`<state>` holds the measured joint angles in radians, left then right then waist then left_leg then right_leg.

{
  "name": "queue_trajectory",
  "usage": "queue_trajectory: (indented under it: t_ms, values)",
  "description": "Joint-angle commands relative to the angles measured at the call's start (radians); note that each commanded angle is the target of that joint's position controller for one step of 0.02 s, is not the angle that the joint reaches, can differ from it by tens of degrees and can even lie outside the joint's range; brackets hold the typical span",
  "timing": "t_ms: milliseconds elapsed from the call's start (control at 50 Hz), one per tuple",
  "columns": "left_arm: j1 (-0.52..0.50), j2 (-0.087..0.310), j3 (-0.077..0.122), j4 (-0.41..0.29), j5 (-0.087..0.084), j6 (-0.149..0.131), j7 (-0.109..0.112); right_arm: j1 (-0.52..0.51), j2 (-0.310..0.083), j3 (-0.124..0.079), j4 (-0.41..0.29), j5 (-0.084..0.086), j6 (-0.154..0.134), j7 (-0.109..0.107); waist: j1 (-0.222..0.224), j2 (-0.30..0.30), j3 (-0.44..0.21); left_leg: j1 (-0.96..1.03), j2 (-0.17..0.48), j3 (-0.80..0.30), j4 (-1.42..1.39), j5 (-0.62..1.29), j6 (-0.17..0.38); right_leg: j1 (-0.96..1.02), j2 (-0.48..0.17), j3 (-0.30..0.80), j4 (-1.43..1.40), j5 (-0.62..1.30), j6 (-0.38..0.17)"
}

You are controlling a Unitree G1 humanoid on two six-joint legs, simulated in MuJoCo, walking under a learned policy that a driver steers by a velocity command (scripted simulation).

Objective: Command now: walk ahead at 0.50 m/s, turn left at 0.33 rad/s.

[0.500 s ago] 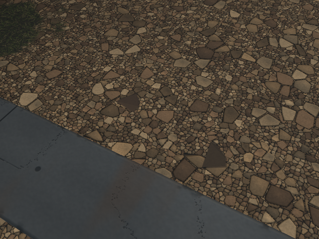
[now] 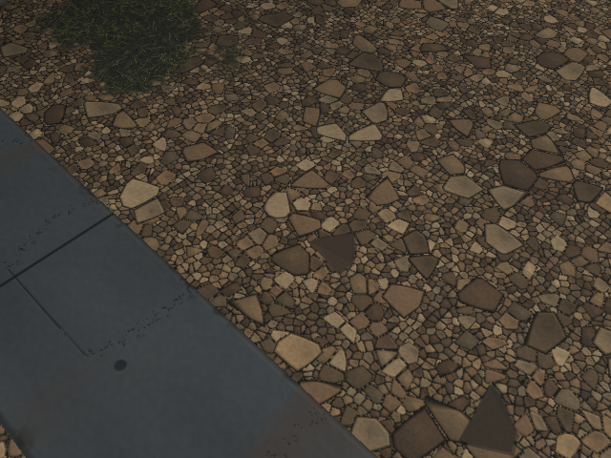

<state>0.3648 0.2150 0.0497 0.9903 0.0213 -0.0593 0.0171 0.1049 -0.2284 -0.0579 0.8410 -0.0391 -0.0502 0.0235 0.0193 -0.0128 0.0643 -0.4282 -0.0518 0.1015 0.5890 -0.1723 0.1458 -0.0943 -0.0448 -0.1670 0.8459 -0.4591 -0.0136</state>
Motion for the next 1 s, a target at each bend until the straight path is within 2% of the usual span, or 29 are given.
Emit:
queue_trajectory:
  t_ms: [20, 60, 100, 160, 220, 240, 300, 360, 420, 440, 460, 480, 500, 540, 580, 600, 620, 660, 680, 720, 800, 820, 840, 880, 900, 920, 960, 980, 1000]
  values:
    - [-0.05, 0.125, 0.02, -0.123, -0.01, -0.029, -0.015, 0.318, -0.207, -0.062, 0.05, 0.028, 0.016, -0.025, -0.114, 0.075, -0.191, 0.639, 0.39, -0.598, -0.298, 0.049, 0.23, -0.633, -0.008, 0.176, 0.519, 0.025, -0.01]
    - [-0.055, 0.105, 0.016, -0.1, -0.007, -0.027, -0.021, 0.222, -0.118, -0.035, 0.048, 0.025, 0.004, -0.028, -0.045, 0.004, -0.075, 0.405, 0.309, -0.386, -0.35, 0.193, 0.129, -0.516, -0.069, 0.184, 0.357, 0.121, -0.019]
    - [-0.004, 0.083, 0.013, -0.073, 0.018, 0.015, -0.031, 0.203, -0.085, -0.022, 0.056, 0.026, -0.018, -0.031, -0.003, 0.044, -0.056, 0.285, 0.253, -0.268, -0.394, 0.234, 0.069, -0.397, -0.077, 0.19, 0.287, 0.163, -0.009]
    - [-0.045, 0.074, 0.015, -0.083, 0.006, 0.043, -0.045, 0.243, -0.124, -0.03, 0.073, 0.027, -0.04, -0.029, 0.001, 0.054, -0.013, 0.271, 0.233, -0.179, -0.438, 0.273, 0.037, -0.445, -0.063, 0.202, 0.224, 0.261, -0.011]
    - [-0.181, 0.076, 0.015, -0.136, -0.007, 0.044, -0.051, 0.255, -0.116, -0.023, 0.073, 0.026, -0.041, -0.028, -0.023, 0.062, 0.045, 0.282, 0.206, -0.093, -0.461, 0.331, -0.009, -0.508, -0.035, 0.2, 0.048, 0.391, -0.021]
    - [-0.22, 0.072, 0.01, -0.154, 0.008, 0.044, -0.061, 0.246, -0.124, -0.022, 0.067, 0.026, -0.044, -0.031, -0.036, 0.057, 0.04, 0.273, 0.189, -0.048, -0.446, 0.407, -0.024, -0.468, -0.008, 0.162, 0.0, 0.452, -0.02]
    - [-0.216, 0.072, 0.006, -0.16, 0.013, 0.042, -0.068, 0.24, -0.132, -0.022, 0.056, 0.015, -0.046, -0.037, -0.033, 0.093, -0.03, 0.308, 0.202, 0.022, -0.374, 0.538, -0.033, -0.378, 0.03, 0.081, 0.029, 0.563, -0.039]
    - [-0.209, 0.099, 0.012, -0.172, 0.02, 0.042, -0.064, 0.224, -0.131, -0.016, 0.045, 0.015, -0.042, -0.046, -0.018, 0.087, -0.013, 0.319, 0.217, 0.072, -0.246, 0.739, -0.033, -0.307, 0.067, 0.043, -0.03, 0.433, -0.078]
    - [-0.022, 0.136, 0.033, -0.14, 0.008, 0.055, -0.053, 0.213, -0.186, -0.028, 0.052, 0.013, -0.012, -0.072, 0.063, 0.121, -0.066, 0.404, 0.293, 0.045, 0.05, 0.974, -0.012, -0.168, 0.117, 0.067, -0.167, 0.084, -0.147]
    - [0.12, 0.15, 0.044, -0.109, 0.01, 0.044, -0.044, 0.166, -0.196, -0.031, 0.039, 0.018, 0.0, -0.076, 0.147, 0.06, -0.121, 0.347, 0.272, 0.063, 0.304, 0.831, -0.026, -0.029, 0.11, 0.116, -0.326, 0.159, -0.182]
    - [0.143, 0.235, 0.066, -0.117, 0.004, 0.035, -0.028, 0.186, -0.13, -0.018, 0.011, 0.01, 0.002, -0.073, 0.128, -0.117, -0.151, 0.173, 0.157, 0.084, 0.638, 0.244, -0.06, 0.08, -0.092, 0.415, -0.425, 0.249, -0.231]
    - [0.069, 0.298, 0.066, -0.168, -0.009, 0.031, -0.032, 0.241, -0.07, -0.01, -0.057, 0.02, -0.007, -0.053, 0.006, -0.248, -0.201, -0.235, -0.035, -0.049, 0.869, -0.391, -0.112, 0.317, -0.304, 0.971, -0.495, 0.509, -0.405]
    - [0.065, 0.273, 0.071, -0.161, -0.042, 0.034, -0.036, 0.16, -0.133, -0.012, -0.065, 0.0, -0.016, -0.049, 0.064, -0.082, -0.156, -0.348, 0.03, -0.171, 0.858, -0.324, -0.114, 0.272, -0.305, 0.911, -0.543, 0.446, -0.446]
    - [-0.037, 0.196, 0.047, -0.187, -0.022, 0.036, -0.033, 0.108, -0.186, -0.031, -0.063, 0.032, -0.026, -0.047, -0.003, 0.053, 0.007, -0.278, 0.114, -0.172, 0.695, -0.172, -0.132, 0.039, -0.226, 0.682, -0.58, 0.488, -0.363]
    - [-0.052, 0.175, 0.032, -0.196, -0.027, 0.017, -0.022, 0.127, -0.153, -0.026, -0.057, 0.01, 0.016, -0.048, -0.04, 0.013, 0.011, -0.163, 0.145, -0.158, 0.527, -0.133, -0.169, -0.053, -0.12, 0.531, -0.604, 0.608, -0.29]
    - [0.073, 0.027, 0.004, -0.108, 0.083, -0.075, -0.049, 0.184, -0.012, 0.038, -0.055, -0.105, -0.021, -0.014, -0.03, -0.069, -0.055, -0.199, 0.163, -0.27, 0.545, -0.018, -0.15, -0.007, -0.076, 0.487, -0.546, 0.5, -0.264]
    - [0.136, 0.065, 0.022, -0.071, 0.077, -0.11, -0.063, 0.168, -0.024, 0.036, -0.052, -0.083, -0.028, -0.007, -0.015, -0.029, -0.002, -0.288, 0.152, -0.234, 0.505, 0.027, -0.162, 0.012, -0.072, 0.475, -0.537, 0.532, -0.243]
    - [0.105, 0.189, 0.063, -0.096, 0.066, -0.133, -0.07, 0.068, -0.127, 0.026, -0.089, -0.025, -0.024, -0.007, 0.011, -0.006, -0.03, -0.343, 0.13, -0.183, 0.394, 0.107, -0.197, -0.015, -0.038, 0.467, -0.529, 0.518, -0.198]
    - [0.103, 0.186, 0.058, -0.102, 0.054, -0.133, -0.073, 0.014, -0.131, 0.028, -0.112, -0.015, -0.019, -0.01, 0.015, -0.028, -0.049, -0.298, 0.13, -0.162, 0.342, 0.144, -0.209, -0.077, -0.021, 0.461, -0.532, 0.525, -0.185]
    - [0.139, 0.152, 0.042, -0.088, 0.053, -0.115, -0.08, -0.028, -0.055, 0.055, -0.138, -0.022, -0.002, -0.006, 0.015, -0.08, -0.065, -0.228, 0.12, -0.122, 0.343, 0.186, -0.217, -0.171, 0.001, 0.461, -0.51, 0.563, -0.176]
    - [0.156, 0.13, 0.015, -0.1, 0.079, -0.109, -0.067, -0.005, -0.081, 0.072, -0.151, -0.07, -0.013, 0.021, 0.0, -0.063, -0.068, -0.266, 0.114, -0.12, 0.448, 0.177, -0.19, -0.157, 0.001, 0.528, -0.375, 0.524, -0.211]
    - [0.195, 0.104, 0.003, -0.093, 0.081, -0.106, -0.056, -0.041, -0.085, 0.073, -0.168, -0.071, -0.018, 0.019, 0.024, -0.052, -0.059, -0.304, 0.11, -0.124, 0.44, 0.143, -0.191, -0.108, 0.001, 0.542, -0.342, 0.488, -0.221]
    - [0.327, 0.034, -0.015, -0.011, 0.087, -0.105, -0.028, -0.109, -0.057, 0.089, -0.182, -0.061, -0.029, 0.022, 0.099, -0.028, 0.0, -0.611, 0.16, -0.292, 0.315, 0.253, -0.202, 0.164, -0.031, 0.616, -0.233, 0.306, -0.22]
    - [0.518, 0.018, -0.02, 0.048, 0.05, -0.093, 0.009, -0.227, -0.046, 0.1, -0.202, -0.073, -0.044, 0.024, 0.219, -0.062, 0.009, -0.934, 0.142, -0.256, 0.13, 0.314, -0.197, 0.493, -0.02, 0.684, -0.126, 0.218, -0.224]
    - [0.522, 0.005, -0.031, 0.052, 0.052, -0.085, 0.007, -0.259, -0.039, 0.1, -0.194, -0.075, -0.043, 0.029, 0.225, -0.07, 0.034, -0.931, 0.158, -0.254, 0.093, 0.363, -0.186, 0.433, -0.013, 0.714, -0.085, 0.221, -0.23]
    - [0.435, -0.009, -0.041, 0.017, 0.042, -0.077, -0.009, -0.257, -0.039, 0.106, -0.18, -0.076, -0.046, 0.038, 0.209, -0.001, 0.032, -0.691, 0.173, -0.218, -0.046, 0.612, -0.151, 0.167, 0.056, 0.646, -0.052, 0.17, -0.215]
    - [0.238, 0.118, -0.037, -0.048, 0.069, -0.057, -0.07, -0.156, 0.01, 0.126, -0.195, -0.069, -0.037, 0.043, 0.066, -0.031, 0.002, 0.188, 0.118, -0.065, 0.068, 0.779, -0.133, -0.652, 0.135, 0.568, -0.14, -0.003, -0.199]
    - [0.202, 0.145, -0.032, -0.07, 0.062, -0.069, -0.084, -0.038, -0.029, 0.114, -0.155, -0.057, -0.033, 0.04, -0.001, -0.004, 0.027, 0.352, 0.124, -0.067, 0.151, 0.7, -0.162, -0.776, 0.141, 0.6, -0.093, -0.085, -0.193]
    - [0.161, 0.104, -0.002, -0.082, -0.109, -0.051, -0.018, -0.068, -0.122, 0.047, -0.204, 0.105, -0.07, -0.005, 0.009, -0.015, 0.026, 0.245, 0.083, -0.249, 0.003, 0.574, -0.149, -0.51, 0.066, 0.702, -0.086, 0.128, -0.178]
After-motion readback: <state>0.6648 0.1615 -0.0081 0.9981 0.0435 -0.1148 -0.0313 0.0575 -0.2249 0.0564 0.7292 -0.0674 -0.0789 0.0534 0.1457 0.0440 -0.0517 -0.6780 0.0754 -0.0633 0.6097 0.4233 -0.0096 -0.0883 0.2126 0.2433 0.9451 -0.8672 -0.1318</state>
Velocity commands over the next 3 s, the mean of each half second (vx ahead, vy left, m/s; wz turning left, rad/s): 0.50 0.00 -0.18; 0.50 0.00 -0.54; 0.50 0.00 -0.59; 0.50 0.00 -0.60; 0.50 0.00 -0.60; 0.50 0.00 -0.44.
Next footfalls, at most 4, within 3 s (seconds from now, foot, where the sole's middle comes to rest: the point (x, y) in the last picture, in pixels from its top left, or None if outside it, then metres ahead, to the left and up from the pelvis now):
0.46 right None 0.33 -0.08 -0.76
1.06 left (320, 343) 0.81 -0.02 -0.94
1.54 right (461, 338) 0.83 -0.40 -0.94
2.00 left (485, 245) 1.15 -0.52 -0.94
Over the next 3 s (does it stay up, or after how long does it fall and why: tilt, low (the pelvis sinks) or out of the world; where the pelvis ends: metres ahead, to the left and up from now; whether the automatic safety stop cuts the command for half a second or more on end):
stays up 1.10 -0.97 -0.17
